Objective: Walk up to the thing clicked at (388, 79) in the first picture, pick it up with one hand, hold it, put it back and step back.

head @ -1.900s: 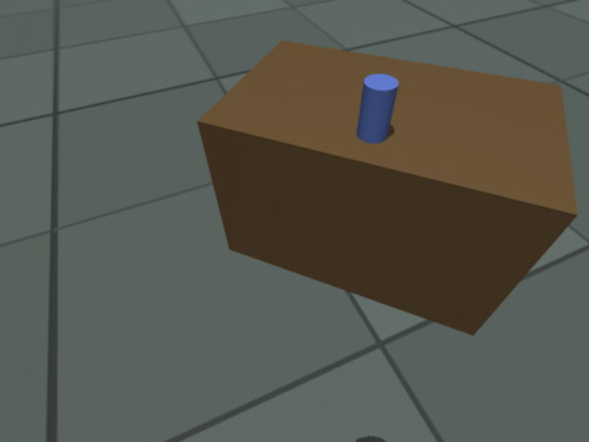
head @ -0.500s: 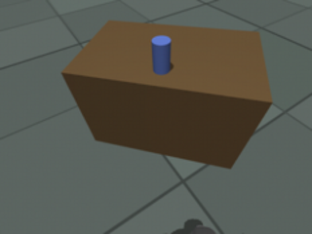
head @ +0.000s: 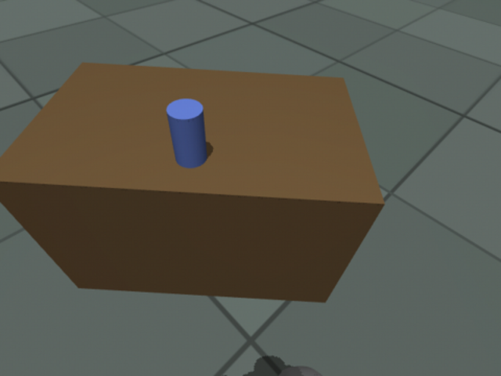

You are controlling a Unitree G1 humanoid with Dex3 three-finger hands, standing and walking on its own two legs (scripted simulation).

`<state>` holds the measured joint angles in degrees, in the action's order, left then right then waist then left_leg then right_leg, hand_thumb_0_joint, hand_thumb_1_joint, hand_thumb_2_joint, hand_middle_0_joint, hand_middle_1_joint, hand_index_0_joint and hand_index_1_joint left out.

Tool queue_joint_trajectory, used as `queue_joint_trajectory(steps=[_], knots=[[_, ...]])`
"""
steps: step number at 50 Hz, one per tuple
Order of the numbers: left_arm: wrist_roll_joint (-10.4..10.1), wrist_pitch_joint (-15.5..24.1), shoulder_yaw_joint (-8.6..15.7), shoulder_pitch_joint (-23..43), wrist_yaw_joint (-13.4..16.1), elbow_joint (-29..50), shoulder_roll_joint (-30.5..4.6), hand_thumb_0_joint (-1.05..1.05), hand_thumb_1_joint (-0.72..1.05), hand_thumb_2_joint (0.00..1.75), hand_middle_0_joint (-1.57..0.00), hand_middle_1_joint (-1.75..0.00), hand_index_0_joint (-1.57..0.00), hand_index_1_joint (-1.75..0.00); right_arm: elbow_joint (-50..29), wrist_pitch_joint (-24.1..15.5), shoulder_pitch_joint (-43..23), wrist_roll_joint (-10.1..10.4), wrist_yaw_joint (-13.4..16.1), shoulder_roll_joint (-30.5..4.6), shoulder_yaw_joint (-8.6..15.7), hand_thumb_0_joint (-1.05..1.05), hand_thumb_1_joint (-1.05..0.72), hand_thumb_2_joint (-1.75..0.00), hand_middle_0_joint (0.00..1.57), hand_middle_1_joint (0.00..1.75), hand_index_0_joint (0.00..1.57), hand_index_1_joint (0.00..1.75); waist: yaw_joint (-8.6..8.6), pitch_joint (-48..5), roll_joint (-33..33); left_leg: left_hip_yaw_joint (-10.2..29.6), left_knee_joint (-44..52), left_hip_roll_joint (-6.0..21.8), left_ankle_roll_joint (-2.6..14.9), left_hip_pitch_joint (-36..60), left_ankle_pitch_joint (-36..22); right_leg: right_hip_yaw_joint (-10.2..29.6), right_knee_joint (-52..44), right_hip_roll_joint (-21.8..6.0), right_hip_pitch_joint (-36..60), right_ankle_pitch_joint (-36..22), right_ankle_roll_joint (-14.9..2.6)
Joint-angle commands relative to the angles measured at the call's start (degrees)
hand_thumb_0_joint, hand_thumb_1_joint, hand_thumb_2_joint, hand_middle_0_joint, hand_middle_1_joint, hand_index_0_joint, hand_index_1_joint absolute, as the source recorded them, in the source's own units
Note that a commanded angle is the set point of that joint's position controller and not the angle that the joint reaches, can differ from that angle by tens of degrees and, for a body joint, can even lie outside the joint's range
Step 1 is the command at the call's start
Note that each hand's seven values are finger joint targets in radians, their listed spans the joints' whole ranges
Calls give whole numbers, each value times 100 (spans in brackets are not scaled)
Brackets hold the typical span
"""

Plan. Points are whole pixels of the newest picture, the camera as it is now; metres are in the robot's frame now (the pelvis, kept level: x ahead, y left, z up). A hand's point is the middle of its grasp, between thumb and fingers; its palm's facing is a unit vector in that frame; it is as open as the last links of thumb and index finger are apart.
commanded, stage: walk up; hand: left
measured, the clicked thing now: (188, 134) +0.68 +0.16 -0.03
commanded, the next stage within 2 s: none
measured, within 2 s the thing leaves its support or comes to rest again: neither
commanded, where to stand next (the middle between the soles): +0.23 -0.01 m, yaw -5 degrees
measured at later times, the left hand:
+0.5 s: hand (148, 306) +0.27 +0.20 -0.12, palm faces -0.11 -0.90 -0.42, open 7.4 cm
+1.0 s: hand (126, 325) +0.25 +0.25 -0.16, palm faces -0.14 -0.91 -0.40, open 7.4 cm
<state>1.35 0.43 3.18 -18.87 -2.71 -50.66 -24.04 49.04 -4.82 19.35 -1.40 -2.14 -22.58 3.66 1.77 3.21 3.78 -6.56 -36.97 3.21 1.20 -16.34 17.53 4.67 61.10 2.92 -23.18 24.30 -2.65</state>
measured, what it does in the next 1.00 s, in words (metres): walks ahead: right foot, then left foot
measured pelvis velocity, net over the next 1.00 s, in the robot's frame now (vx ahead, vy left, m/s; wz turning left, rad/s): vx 0.16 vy -0.02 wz -0.12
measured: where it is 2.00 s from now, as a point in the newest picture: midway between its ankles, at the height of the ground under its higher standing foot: outside the picture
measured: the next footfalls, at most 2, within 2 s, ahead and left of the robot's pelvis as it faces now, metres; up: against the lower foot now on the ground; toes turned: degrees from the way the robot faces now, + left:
right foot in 0.26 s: +0.24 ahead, -0.18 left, +0.00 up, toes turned -5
left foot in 0.66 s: +0.29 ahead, +0.09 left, +0.00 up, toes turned -5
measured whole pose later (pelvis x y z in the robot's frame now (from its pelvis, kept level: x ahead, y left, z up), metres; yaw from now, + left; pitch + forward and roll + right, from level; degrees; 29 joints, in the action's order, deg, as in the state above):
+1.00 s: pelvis +0.16 -0.02 -0.01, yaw -7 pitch -2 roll -2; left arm 1.5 1.6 1.6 -12.0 1.0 -56.2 -22.0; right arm 52.0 1.5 7.7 -0.1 -0.7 -22.2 1.2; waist -0.8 5.9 -2.5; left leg -1.0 -43.4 4.2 0.2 -24.8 18.7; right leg -1.5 39.1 0.9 -14.3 22.6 0.1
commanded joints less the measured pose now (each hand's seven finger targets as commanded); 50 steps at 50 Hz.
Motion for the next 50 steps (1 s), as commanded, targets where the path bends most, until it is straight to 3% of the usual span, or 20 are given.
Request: queue_joint_trajectory(steps=[1,6,9,12,13,14,15,16,20,27,32,34,35,36,39,45,47,48,49,50], knots=[[-85,285,390,-122,21,416,-1150,0,90,90,-20,-30,-20,-30,-488,-262,122,29,135,-1554,416,0,-90,-90,20,30,20,30,-69,513,-1116,1954,2357,1465,968,717,-15,253,-148,-561,-1347,-543,160],[-111,285,301,532,-142,778,-835,0,90,90,-20,-30,-20,-30,-565,-200,231,31,128,-1638,422,0,-90,-90,20,30,20,30,-4,232,-1371,658,1772,1257,1022,865,-2133,-390,-1737,-695,-551,-847,198],[-117,305,314,589,-160,785,-829,0,90,90,-20,-30,-20,-30,-647,-85,130,29,103,-1705,427,0,-90,-90,20,30,20,30,12,-49,-1506,495,1438,1130,875,705,-1646,-766,-2479,-453,221,-1245,95],[-98,372,443,-145,-27,368,-1097,0,90,90,-20,-30,-20,-30,-741,66,191,60,108,-1333,277,0,-90,-90,20,30,20,30,-354,-504,-392,180,-140,795,628,-145,-1259,-821,-3034,-154,2047,-1735,51],[-93,407,551,-475,44,318,-1341,0,90,90,-20,-30,-20,-30,-742,74,461,82,114,-1036,152,0,-90,-90,20,30,20,30,-581,-741,376,-40,-1269,506,434,-638,-818,-353,-3250,-362,2647,-1416,-95],[-63,443,670,-742,136,399,-1794,0,90,90,-20,-30,-20,-30,-820,99,720,101,111,-715,26,0,-90,-90,20,30,20,30,-601,-962,1415,-23,-2367,-90,194,-1413,1089,1782,-3733,-1709,2968,-1032,-519],[-91,452,612,-463,166,597,-1949,0,90,90,-20,-30,-20,-30,-718,212,743,107,151,-1045,104,0,-90,-90,20,30,20,30,-507,-690,979,477,-2919,-110,58,-1728,1418,3234,-4449,-2485,2426,-333,-1016],[-161,429,613,-179,173,639,-2031,0,90,90,-20,-30,-20,-30,-635,268,672,74,202,-1447,243,0,-90,-90,20,30,20,30,-446,-427,802,742,-3154,99,45,-1665,1622,3308,-4338,-2544,2015,-376,-1364],[-216,473,415,85,272,641,-1493,0,90,90,-20,-30,-20,-30,-372,328,614,122,174,-1210,193,0,-90,-90,20,30,20,30,-197,-160,411,952,-2736,323,123,-1423,858,1366,-3784,-1751,1365,-2665,-975],[-105,486,217,517,462,708,-1307,0,90,90,-20,-30,-20,-30,-325,468,82,96,191,-944,204,0,-90,-90,20,30,20,30,-131,-285,448,672,-1245,205,-78,-300,196,509,-3296,-1601,188,-4505,-982],[-198,262,175,819,488,728,-1306,0,90,90,-20,-30,-20,-30,-152,407,78,58,227,-1101,346,0,-90,-90,20,30,20,30,53,-483,272,582,112,-117,105,627,-759,568,-2269,-1370,-396,-2669,-632],[-259,172,90,508,487,670,-916,0,90,90,-20,-30,-20,-30,-316,353,-279,-46,236,-1657,443,0,-90,-90,20,30,20,30,-128,-598,-1163,2426,1101,1190,634,628,-1065,-29,-1137,-372,-764,-911,-31],[-278,103,117,410,550,508,-1021,0,90,90,-20,-30,-20,-30,-393,352,-646,66,206,-1814,435,0,-90,-90,20,30,20,30,-163,-696,-1678,2984,1328,1846,1321,154,-1033,-348,-488,-75,-309,878,44],[-215,75,130,378,579,323,-1106,0,90,90,-20,-30,-20,-30,-397,360,-925,41,194,-1792,443,0,-90,-90,20,30,20,30,-206,-579,-1694,3255,1430,2042,1627,-388,-661,-165,-33,-262,-63,1135,63],[-204,91,224,385,471,121,-1116,0,90,90,-20,-30,-20,-30,-454,387,-1086,-16,230,-1482,312,0,-90,-90,20,30,20,30,-226,-409,-1543,2010,1079,1180,1162,-534,-988,-259,-115,-215,-66,846,29],[-73,237,168,51,453,-313,-808,0,90,90,-20,-30,-20,-30,-274,471,-1246,78,204,-1244,130,0,-90,-90,20,30,20,30,-440,-914,-1332,1531,147,850,694,-52,-1039,-606,-3344,-246,1228,-479,98],[87,346,253,352,515,-217,-1257,0,90,90,-20,-30,-20,-30,-238,449,-1097,187,190,-784,-51,0,-90,-90,20,30,20,30,-332,-806,-157,1171,-664,378,174,-959,-1141,1375,-3906,-1384,1775,-1033,-273],[38,328,281,908,481,-147,-1594,0,90,90,-20,-30,-20,-30,-178,452,-1233,162,236,-878,-8,0,-90,-90,20,30,20,30,-173,-502,123,912,-416,39,25,-859,590,1798,-3725,-2011,972,-1216,-856],[32,306,241,1369,442,-32,-1637,0,90,90,-20,-30,-20,-30,44,433,-1113,123,261,-1095,90,0,-90,-90,20,30,20,30,-5,-386,212,934,-432,125,44,67,800,1638,-3547,-2049,58,-1083,-943],[-10,285,156,1467,413,-24,-1325,0,90,90,-20,-30,-20,-30,180,377,-1022,118,240,-1115,107,0,-90,-90,20,30,20,30,126,-215,11,993,118,127,79,556,370,992,-3325,-1646,-306,-1024,-629]])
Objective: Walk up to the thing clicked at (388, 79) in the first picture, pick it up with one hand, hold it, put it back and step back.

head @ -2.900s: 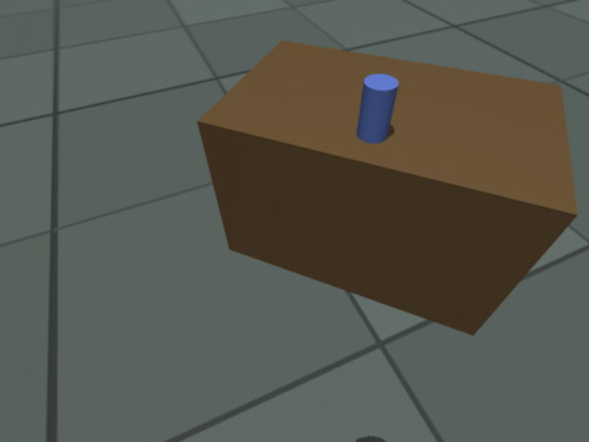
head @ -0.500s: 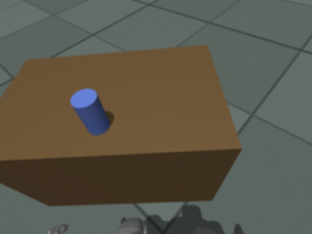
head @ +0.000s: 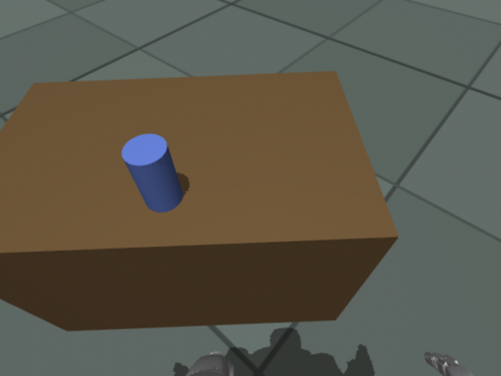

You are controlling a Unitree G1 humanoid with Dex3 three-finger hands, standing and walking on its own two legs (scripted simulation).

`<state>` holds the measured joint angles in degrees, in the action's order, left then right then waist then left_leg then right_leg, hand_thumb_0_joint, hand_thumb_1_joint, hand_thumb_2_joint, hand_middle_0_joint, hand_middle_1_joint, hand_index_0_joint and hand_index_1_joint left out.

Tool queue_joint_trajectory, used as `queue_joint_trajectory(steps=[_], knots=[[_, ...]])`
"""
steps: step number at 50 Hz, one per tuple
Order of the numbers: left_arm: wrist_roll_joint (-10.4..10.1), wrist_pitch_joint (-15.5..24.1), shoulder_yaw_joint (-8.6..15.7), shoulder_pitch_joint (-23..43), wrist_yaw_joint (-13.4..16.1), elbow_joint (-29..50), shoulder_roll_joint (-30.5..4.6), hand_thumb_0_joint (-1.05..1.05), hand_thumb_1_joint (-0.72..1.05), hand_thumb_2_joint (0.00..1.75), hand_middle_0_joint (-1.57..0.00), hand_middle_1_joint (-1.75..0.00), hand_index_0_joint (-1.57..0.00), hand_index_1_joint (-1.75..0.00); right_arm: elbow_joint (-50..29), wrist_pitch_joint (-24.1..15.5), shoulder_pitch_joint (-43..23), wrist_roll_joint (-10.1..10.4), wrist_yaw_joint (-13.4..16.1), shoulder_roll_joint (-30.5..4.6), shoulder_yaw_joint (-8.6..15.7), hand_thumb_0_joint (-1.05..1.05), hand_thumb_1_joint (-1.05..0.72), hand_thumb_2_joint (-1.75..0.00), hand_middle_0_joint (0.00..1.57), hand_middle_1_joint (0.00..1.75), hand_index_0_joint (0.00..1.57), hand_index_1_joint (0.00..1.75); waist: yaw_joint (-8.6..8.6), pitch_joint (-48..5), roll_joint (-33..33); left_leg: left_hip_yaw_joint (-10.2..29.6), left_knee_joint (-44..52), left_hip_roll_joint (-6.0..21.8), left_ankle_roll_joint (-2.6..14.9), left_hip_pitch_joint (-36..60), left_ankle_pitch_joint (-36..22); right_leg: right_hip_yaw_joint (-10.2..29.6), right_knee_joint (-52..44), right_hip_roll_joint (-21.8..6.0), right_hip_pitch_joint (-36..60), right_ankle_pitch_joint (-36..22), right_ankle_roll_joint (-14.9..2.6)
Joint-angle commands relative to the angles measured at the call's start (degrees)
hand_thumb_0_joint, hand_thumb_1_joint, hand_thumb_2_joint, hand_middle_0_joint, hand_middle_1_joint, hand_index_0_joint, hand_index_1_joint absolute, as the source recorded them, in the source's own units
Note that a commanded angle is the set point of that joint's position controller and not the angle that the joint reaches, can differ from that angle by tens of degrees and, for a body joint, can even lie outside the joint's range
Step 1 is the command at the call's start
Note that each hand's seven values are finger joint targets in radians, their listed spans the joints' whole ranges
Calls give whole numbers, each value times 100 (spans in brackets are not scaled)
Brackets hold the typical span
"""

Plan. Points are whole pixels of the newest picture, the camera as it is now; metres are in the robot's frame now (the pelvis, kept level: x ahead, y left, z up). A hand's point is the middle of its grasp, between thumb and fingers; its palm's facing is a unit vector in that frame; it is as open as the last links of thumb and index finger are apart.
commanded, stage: walk up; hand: left
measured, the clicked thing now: (155, 175) +0.49 +0.24 -0.02
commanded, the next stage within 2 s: stand in 1.56 s
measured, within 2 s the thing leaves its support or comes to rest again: neither
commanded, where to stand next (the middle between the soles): +0.07 +0.01 m, yaw +2 degrees
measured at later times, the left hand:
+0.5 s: hand out of the picture +0.09 +0.25 -0.13, palm faces -0.02 -0.94 -0.35, open 7.4 cm
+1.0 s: hand out of the picture +0.12 +0.25 -0.12, palm faces -0.02 -0.94 -0.35, open 7.4 cm
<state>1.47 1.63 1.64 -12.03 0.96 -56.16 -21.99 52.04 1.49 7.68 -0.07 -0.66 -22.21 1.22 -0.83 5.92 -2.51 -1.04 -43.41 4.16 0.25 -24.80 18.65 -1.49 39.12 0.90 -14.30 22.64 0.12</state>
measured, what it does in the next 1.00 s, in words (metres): stands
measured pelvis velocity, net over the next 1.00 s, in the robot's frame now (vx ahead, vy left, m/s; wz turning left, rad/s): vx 0.03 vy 0.00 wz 0.01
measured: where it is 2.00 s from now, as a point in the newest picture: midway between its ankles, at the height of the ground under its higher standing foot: outside the picture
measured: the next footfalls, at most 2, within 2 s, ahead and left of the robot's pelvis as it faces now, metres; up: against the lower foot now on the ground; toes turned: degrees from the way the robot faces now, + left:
none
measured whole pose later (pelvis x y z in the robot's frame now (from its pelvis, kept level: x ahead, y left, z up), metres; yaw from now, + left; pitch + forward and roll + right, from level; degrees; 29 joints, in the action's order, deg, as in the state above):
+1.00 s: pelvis +0.03 +0.00 +0.03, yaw +0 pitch -2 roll +0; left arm 0.8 0.7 0.8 -3.8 -0.1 -66.3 -20.1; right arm 65.9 0.0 3.6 -0.3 -1.1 -19.4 0.3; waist 0.7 2.9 -0.4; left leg -2.1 -19.8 1.7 -0.2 -11.3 6.5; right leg -1.1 17.3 -1.0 -1.8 13.5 1.1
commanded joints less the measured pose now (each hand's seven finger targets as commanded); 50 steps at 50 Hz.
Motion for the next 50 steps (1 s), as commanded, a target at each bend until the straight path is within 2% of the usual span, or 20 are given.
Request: queue_joint_trajectory(steps=[1,2,3,4,5,6,7,8,11,14,16,21,22,26,31,34,38,44,46,50], knots=[[-56,163,250,677,25,449,-1336,0,90,90,-20,-30,-20,-30,-81,-303,25,12,62,-1291,374,0,-90,-90,20,30,20,30,346,-483,280,637,1207,197,281,1598,-545,912,-1034,-986,-1154,-771,-509],[-100,163,221,612,11,362,-1212,0,90,90,-20,-30,-20,-30,-46,-337,-64,23,30,-1252,342,0,-90,-90,20,30,20,30,229,-589,221,1006,1396,458,441,1519,-1155,573,-888,-601,-773,-845,-283],[-103,166,204,367,11,238,-1157,0,90,90,-20,-30,-20,-30,-49,-346,-227,20,8,-1235,297,0,-90,-90,20,30,20,30,67,-741,264,1209,1496,681,595,1430,-1262,469,-865,-459,-468,-767,-232],[-99,165,205,260,-6,148,-1182,0,90,90,-20,-30,-20,-30,-53,-338,-350,3,-9,-1227,275,0,-90,-90,20,30,20,30,-16,-698,421,1157,1614,648,576,1148,-767,537,-1074,-449,-295,-396,-280],[-96,161,201,233,-24,107,-1194,0,90,90,-20,-30,-20,-30,-17,-322,-390,-3,-24,-1231,245,0,-90,-90,20,30,20,30,-24,-472,442,1071,1715,529,506,855,-100,730,-1344,-539,-313,124,-334],[-81,152,188,344,-36,85,-1195,0,90,90,-20,-30,-20,-30,64,-298,-401,-13,-32,-1175,218,0,-90,-90,20,30,20,30,37,-294,419,1035,1919,439,399,687,438,841,-1515,-618,-294,406,-366],[-78,128,187,535,-50,71,-1187,0,90,90,-20,-30,-20,-30,153,-285,-378,-23,-41,-1176,217,0,-90,-90,20,30,20,30,103,-120,345,1030,2157,364,299,650,816,853,-1548,-623,-396,598,-383],[-89,116,171,510,-58,34,-1156,0,90,90,-20,-30,-20,-30,198,-289,-417,-37,-47,-1224,221,0,-90,-90,20,30,20,30,91,-156,153,1088,2315,400,259,761,934,772,-1497,-587,-398,576,-381],[-114,128,134,313,-66,-160,-1067,0,90,90,-20,-30,-20,-30,348,-321,-517,-45,-63,-1154,172,0,-90,-90,20,30,20,30,-11,-420,16,1119,2429,456,252,890,639,675,-1670,-563,5,97,-358],[-101,135,139,537,-71,-215,-1124,0,90,90,-20,-30,-20,-30,501,-324,-490,-38,-55,-1115,159,0,-90,-90,20,30,20,30,68,-460,70,954,2435,338,163,1032,346,743,-1952,-657,57,-38,-330],[-101,135,130,597,-68,-278,-1106,0,90,90,-20,-30,-20,-30,581,-337,-523,-33,-51,-1080,146,0,-90,-90,20,30,20,30,69,-555,42,918,2453,337,151,1154,69,685,-2008,-672,189,-334,-291],[-102,141,129,715,-47,-395,-1127,0,90,90,-20,-30,-20,-30,735,-352,-551,-12,-23,-1011,124,0,-90,-90,20,30,20,30,73,-792,167,671,2281,305,133,1547,-1155,620,-2136,-777,472,-1289,-207],[-104,136,131,824,-43,-417,-1148,0,90,90,-20,-30,-20,-30,793,-346,-484,-10,-13,-989,125,0,-90,-90,20,30,20,30,114,-766,247,643,2268,277,112,1563,-1309,627,-2139,-786,465,-1364,-200],[-127,116,129,860,-27,-509,-1087,0,90,90,-20,-30,-20,-30,898,-330,-506,-7,9,-958,130,0,-90,-90,20,30,20,30,101,-859,232,551,2186,322,131,1807,-2021,543,-2258,-808,610,-1807,-147],[-140,94,134,915,-4,-588,-1071,0,90,90,-20,-30,-20,-30,965,-297,-556,-8,36,-936,155,0,-90,-90,20,30,20,30,103,-958,252,426,2135,327,132,2046,-2463,476,-2277,-837,740,-2304,-106],[-127,70,133,1049,-5,-594,-1060,0,90,90,-20,-30,-20,-30,1003,-280,-591,-14,52,-946,165,0,-90,-90,20,30,20,30,138,-873,205,450,2262,340,110,1998,-2244,482,-2378,-848,741,-2043,-116],[-123,55,132,1024,-9,-661,-1042,0,90,90,-20,-30,-20,-30,1027,-279,-668,-32,57,-951,169,0,-90,-90,20,30,20,30,112,-836,177,455,2327,364,111,2062,-2280,452,-2413,-816,720,-1982,-99],[-84,40,119,1118,-26,-668,-1023,0,90,90,-20,-30,-20,-30,1047,-277,-712,-28,53,-943,159,0,-90,-90,20,30,20,30,131,-723,207,536,2596,357,88,1913,-1649,481,-2553,-796,738,-1491,-90],[-81,38,122,1124,-37,-669,-1006,0,90,90,-20,-30,-20,-30,1062,-289,-681,-30,55,-949,155,0,-90,-90,20,30,20,30,130,-772,187,565,2644,366,83,1899,-1615,476,-2556,-792,819,-1429,-96],[-72,36,132,1031,-38,-693,-1016,0,90,90,-20,-30,-20,-30,1042,-309,-709,-41,52,-924,152,0,-90,-90,20,30,20,30,106,-889,208,530,2577,362,99,1963,-1901,417,-2517,-784,909,-1649,-70]])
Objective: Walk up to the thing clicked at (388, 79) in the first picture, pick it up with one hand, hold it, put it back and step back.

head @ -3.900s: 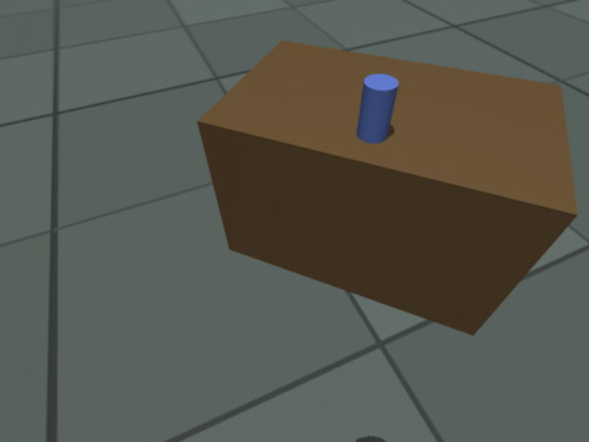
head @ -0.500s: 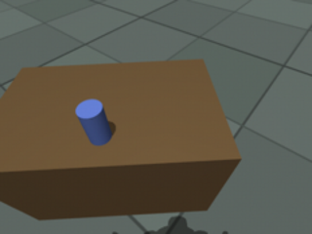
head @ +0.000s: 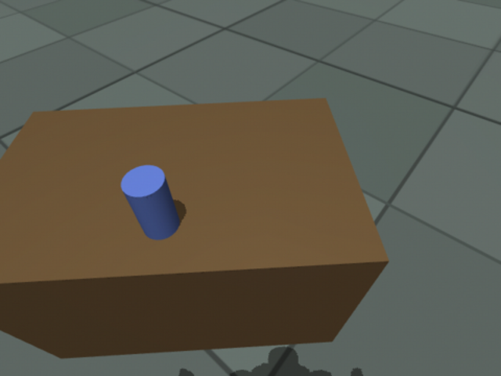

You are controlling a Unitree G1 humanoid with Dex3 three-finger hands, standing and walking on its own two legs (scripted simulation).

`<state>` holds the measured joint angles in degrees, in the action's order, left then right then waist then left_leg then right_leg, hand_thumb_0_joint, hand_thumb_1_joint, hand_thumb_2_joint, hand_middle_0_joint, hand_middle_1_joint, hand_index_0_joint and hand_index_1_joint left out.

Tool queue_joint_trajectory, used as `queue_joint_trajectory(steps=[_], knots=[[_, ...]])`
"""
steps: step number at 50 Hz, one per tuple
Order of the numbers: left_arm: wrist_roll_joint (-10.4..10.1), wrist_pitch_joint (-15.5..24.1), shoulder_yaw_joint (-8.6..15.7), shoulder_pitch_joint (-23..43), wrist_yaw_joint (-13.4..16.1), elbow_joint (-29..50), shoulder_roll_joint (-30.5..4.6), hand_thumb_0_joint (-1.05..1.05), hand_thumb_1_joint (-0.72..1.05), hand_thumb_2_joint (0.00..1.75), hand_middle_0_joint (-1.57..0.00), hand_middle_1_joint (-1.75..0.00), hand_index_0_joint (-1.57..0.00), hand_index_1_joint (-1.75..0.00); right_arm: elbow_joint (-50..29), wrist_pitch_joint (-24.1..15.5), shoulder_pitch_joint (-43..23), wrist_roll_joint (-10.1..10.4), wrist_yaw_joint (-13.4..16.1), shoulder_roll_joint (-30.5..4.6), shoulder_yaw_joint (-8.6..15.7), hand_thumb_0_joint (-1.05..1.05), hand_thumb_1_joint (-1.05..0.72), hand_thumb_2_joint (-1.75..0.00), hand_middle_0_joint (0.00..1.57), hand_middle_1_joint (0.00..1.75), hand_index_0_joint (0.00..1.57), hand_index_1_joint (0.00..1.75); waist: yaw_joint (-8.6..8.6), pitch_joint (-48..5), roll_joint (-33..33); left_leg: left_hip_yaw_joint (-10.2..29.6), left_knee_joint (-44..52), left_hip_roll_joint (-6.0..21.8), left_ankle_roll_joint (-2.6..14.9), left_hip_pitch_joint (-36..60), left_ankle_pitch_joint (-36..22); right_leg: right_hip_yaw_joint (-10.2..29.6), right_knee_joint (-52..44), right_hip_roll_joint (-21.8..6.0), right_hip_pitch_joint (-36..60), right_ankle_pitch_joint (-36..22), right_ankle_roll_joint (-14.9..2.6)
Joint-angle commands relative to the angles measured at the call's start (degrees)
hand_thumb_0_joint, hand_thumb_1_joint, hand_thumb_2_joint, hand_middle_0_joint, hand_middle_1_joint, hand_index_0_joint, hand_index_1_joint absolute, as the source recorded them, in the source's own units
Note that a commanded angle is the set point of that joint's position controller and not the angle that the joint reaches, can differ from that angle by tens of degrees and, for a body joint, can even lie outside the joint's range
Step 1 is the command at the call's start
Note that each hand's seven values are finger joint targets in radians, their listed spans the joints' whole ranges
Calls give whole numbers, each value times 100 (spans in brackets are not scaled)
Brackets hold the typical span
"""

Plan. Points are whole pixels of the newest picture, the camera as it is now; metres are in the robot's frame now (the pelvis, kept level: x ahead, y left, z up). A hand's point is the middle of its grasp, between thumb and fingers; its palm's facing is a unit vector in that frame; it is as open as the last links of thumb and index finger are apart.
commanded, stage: walk up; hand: left
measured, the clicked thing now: (153, 204) +0.47 +0.23 -0.05
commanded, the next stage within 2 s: stand in 0.56 s
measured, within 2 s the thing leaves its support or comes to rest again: neither
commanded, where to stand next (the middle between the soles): +0.04 +0.01 m, yaw +2 degrees
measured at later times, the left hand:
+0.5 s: hand out of the picture +0.08 +0.26 -0.16, palm faces +0.00 -0.94 -0.34, open 7.4 cm
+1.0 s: hand out of the picture +0.08 +0.25 -0.16, palm faces -0.03 -0.94 -0.34, open 7.4 cm
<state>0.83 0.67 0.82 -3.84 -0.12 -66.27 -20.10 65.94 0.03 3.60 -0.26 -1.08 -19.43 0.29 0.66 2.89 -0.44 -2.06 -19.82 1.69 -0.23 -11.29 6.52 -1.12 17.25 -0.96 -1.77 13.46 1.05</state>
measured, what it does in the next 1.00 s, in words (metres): stands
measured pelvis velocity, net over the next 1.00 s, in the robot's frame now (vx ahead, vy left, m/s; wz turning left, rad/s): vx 0.01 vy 0.00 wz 0.00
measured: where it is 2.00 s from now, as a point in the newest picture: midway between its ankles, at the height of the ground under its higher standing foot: outside the picture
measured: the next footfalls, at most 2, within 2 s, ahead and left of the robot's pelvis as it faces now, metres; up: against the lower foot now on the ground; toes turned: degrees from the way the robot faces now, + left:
none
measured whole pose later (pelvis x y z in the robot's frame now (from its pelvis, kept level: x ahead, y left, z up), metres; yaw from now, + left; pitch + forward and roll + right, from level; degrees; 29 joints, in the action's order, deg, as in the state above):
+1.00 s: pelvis +0.01 +0.00 +0.00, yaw +0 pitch -2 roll +0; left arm 0.8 0.4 0.2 -7.3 -0.1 -64.3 -20.1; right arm 65.6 -0.2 4.7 -0.3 -0.7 -19.8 0.1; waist 0.6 2.7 0.4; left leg -2.0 -19.0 1.4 -0.4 -10.2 6.8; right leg -1.2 16.8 -1.3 -0.8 14.0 1.0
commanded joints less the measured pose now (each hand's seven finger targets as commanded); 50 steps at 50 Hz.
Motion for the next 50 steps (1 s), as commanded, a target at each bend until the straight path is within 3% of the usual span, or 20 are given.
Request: queue_joint_trajectory(steps=[1,10,21,31,36,37,38,43,50], knots=[[-11,131,212,276,69,329,-1193,0,90,90,-20,-30,-20,-30,-326,-162,-243,-14,98,-1194,242,0,-90,-90,20,30,20,30,-14,-597,43,633,228,595,127,603,-724,398,-339,-608,-324,-730,-166],[-20,111,226,159,81,337,-1183,0,90,90,-20,-30,-20,-30,-308,-146,-207,-23,108,-1179,249,0,-90,-90,20,30,20,30,-29,-579,-34,635,196,580,152,600,-811,341,-330,-602,-311,-736,-151],[8,109,226,107,73,362,-1184,0,90,90,-20,-30,-20,-30,-338,-127,-194,-20,104,-1184,248,0,-90,-90,20,30,20,30,-9,-461,-32,712,273,537,142,488,-456,339,-416,-600,-328,-508,-166],[-15,104,181,-52,77,438,-1142,0,90,90,-20,-30,-20,-30,-358,-180,-141,-27,135,-1238,240,0,-90,-90,20,30,20,30,-11,-507,49,717,199,633,119,723,-947,386,-356,-724,-473,-772,-170],[-30,129,185,-122,83,482,-1219,0,90,90,-20,-30,-20,-30,-377,-189,-149,-34,128,-1209,234,0,-90,-90,20,30,20,30,-29,-671,82,643,79,647,153,873,-1389,387,-272,-745,-334,-1327,-127],[-27,120,175,-152,84,466,-1190,0,90,90,-20,-30,-20,-30,-377,-181,-153,-18,129,-1205,226,0,-90,-90,20,30,20,30,-19,-540,62,642,139,642,146,779,-1142,382,-331,-734,-399,-1050,-137],[-22,120,177,-148,87,485,-1208,0,90,90,-20,-30,-20,-30,-391,-186,-173,-29,129,-1198,230,0,-90,-90,20,30,20,30,-26,-606,75,634,106,647,154,842,-1277,391,-295,-740,-364,-1228,-137],[-18,107,159,-176,76,502,-1184,0,90,90,-20,-30,-20,-30,-380,-174,-174,-14,129,-1256,226,0,-90,-90,20,30,20,30,-26,-387,-3,630,228,621,123,740,-784,425,-407,-730,-503,-734,-168],[-24,105,163,-234,67,553,-1210,0,90,90,-20,-30,-20,-30,-383,-194,-144,-17,129,-1232,209,0,-90,-90,20,30,20,30,-48,-452,-13,625,225,621,105,745,-962,426,-356,-716,-442,-852,-175]])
